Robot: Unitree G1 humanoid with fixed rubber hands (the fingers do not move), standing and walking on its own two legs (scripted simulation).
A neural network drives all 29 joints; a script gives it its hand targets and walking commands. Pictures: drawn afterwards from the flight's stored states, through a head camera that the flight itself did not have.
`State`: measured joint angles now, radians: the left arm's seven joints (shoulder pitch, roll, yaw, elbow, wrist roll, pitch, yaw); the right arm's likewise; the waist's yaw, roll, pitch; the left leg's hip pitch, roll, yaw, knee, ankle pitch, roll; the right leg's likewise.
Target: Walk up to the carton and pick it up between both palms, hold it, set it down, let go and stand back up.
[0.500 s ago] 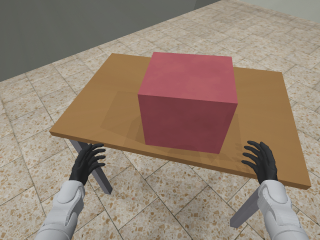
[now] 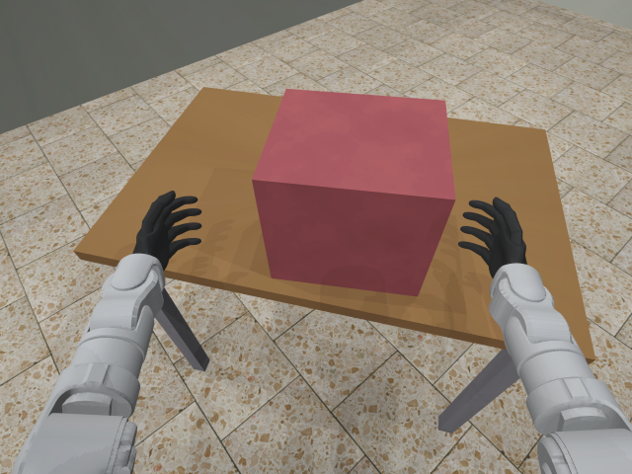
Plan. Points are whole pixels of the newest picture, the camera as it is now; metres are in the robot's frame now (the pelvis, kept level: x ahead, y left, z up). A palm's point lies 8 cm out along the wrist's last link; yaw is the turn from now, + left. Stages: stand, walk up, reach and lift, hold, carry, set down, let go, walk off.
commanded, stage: reach and lift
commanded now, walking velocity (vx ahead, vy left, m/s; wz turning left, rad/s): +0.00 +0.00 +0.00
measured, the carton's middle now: (353, 194) +0.52 -0.06 +0.03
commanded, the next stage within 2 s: none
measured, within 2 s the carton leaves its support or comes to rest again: neither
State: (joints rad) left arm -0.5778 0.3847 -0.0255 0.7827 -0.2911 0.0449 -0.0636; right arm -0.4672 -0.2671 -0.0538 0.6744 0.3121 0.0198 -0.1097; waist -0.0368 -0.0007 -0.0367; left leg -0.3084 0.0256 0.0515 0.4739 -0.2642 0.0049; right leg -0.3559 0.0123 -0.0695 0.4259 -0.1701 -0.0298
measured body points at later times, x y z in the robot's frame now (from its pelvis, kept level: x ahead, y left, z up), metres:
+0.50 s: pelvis +0.00 +0.01 +0.00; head +0.05 +0.01 +0.44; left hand +0.46 +0.21 +0.11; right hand +0.42 -0.26 +0.11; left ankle -0.02 +0.11 -0.74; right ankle +0.03 -0.10 -0.74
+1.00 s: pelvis -0.01 +0.00 -0.01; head +0.07 +0.02 +0.43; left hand +0.50 +0.22 +0.15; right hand +0.46 -0.25 +0.15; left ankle -0.02 +0.11 -0.74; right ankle +0.03 -0.10 -0.74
